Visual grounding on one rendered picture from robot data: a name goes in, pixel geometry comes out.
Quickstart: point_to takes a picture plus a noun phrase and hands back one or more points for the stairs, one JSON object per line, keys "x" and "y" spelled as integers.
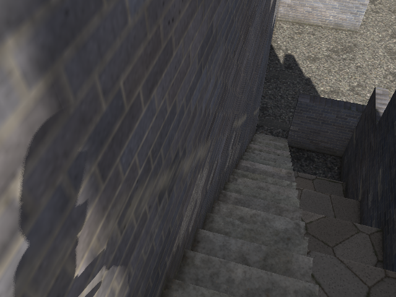
{"x": 252, "y": 243}

